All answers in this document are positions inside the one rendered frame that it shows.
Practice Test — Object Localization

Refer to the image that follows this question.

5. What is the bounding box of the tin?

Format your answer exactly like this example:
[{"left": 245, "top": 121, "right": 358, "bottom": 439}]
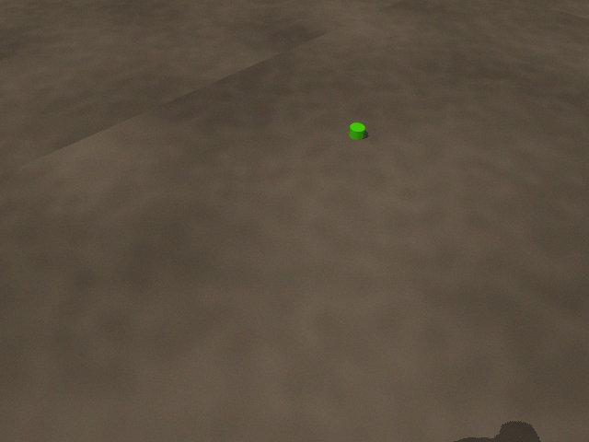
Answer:
[{"left": 349, "top": 122, "right": 365, "bottom": 140}]

